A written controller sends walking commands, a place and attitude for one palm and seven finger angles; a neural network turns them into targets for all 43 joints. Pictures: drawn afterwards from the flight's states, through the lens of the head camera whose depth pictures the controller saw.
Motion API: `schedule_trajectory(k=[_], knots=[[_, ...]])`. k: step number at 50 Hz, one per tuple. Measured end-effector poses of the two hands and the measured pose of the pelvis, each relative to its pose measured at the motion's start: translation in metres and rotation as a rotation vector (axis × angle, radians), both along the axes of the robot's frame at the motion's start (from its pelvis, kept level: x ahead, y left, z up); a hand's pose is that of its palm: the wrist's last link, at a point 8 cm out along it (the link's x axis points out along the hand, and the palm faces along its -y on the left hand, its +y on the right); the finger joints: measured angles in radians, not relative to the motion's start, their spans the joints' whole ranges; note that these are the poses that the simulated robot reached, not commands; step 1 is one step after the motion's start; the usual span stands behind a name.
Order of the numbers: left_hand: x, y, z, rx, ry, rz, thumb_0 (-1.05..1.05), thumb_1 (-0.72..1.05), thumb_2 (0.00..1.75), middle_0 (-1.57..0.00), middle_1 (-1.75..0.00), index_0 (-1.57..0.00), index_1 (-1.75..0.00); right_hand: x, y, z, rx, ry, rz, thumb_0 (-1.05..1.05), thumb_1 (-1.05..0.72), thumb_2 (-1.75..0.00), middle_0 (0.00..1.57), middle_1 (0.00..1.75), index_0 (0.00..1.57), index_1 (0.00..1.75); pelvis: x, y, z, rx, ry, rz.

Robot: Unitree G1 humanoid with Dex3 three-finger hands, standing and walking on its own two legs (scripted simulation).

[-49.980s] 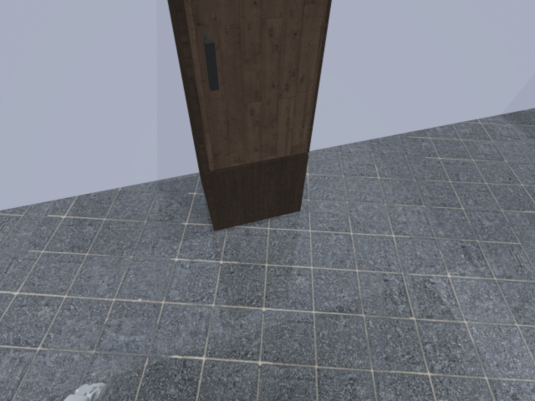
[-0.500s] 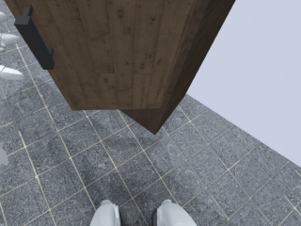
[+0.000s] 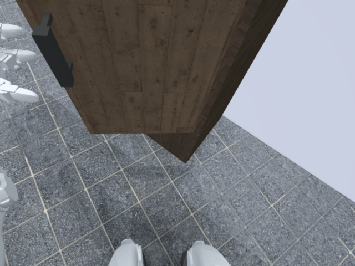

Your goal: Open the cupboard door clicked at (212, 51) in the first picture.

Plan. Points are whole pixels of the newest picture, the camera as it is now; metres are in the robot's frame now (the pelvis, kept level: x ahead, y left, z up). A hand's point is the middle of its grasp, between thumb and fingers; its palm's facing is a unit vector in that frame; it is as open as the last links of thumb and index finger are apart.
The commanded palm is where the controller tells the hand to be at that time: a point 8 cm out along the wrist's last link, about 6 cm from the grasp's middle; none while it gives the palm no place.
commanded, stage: slide the fingers in behind the handle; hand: left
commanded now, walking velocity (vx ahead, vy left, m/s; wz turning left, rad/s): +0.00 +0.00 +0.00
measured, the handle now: (58, 52) +0.54 +0.21 +0.11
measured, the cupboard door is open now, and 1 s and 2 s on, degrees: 40 40 39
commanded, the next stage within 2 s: close the thumb around the handle in 1.48 s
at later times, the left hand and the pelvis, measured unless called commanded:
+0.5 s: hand (31, 69) +0.49 +0.25 +0.11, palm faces +0.02 -1.00 -0.01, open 14.2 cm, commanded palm +0.47 +0.28 +0.11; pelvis +0.00 -0.01 +0.00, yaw +1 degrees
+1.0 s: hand (62, 68) +0.49 +0.20 +0.11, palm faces +0.00 -1.00 +0.00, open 14.0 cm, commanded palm +0.47 +0.24 +0.11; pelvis -0.01 -0.02 +0.00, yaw +1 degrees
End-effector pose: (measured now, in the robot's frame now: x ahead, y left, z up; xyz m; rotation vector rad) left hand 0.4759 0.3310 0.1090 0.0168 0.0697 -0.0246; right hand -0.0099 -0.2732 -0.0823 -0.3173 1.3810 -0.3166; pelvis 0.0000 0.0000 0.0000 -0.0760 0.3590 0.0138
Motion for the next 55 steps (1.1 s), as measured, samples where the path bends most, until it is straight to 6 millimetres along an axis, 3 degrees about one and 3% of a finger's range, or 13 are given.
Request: schedule_trajectory(k=[12, 37, 46, 55], knots=[[0.003, -0.020, 0.001, -0.012, -0.036, 0.007, -0.01, -0.50, 0.30, -0.30, -1.20, -0.29, -1.20, 0.018, 0.007, -0.004, 0.032, -0.048, 0.011, 0.01, -0.90, -0.90, 0.20, 0.30, 0.20, 0.30, 0.004, 0.001, 0.002, 0.005, -0.012, -0.003], [-0.017, -0.038, 0.001, 0.001, -0.037, 0.061, -0.01, -0.50, 0.30, -0.30, -1.20, -0.18, -1.16, 0.012, -0.010, -0.008, 0.039, -0.041, 0.029, 0.01, -0.91, -0.90, 0.20, 0.29, 0.20, 0.30, -0.001, -0.011, 0.003, 0.014, -0.045, 0.022], [-0.010, -0.080, 0.003, -0.040, -0.029, -0.022, -0.01, -0.50, 0.30, -0.30, -1.20, -0.25, -1.19, 0.021, -0.010, -0.011, 0.055, -0.099, 0.034, 0.01, -0.91, -0.90, 0.20, 0.29, 0.20, 0.30, -0.005, -0.015, 0.004, 0.023, -0.060, 0.019], [-0.006, -0.082, 0.006, 0.030, -0.052, 0.030, -0.01, -0.50, 0.30, -0.30, -1.20, -0.31, -1.21, 0.009, -0.009, -0.016, 0.082, -0.106, 0.011, 0.01, -0.91, -0.90, 0.20, 0.29, 0.20, 0.30, -0.009, -0.019, 0.001, 0.031, -0.050, 0.000]])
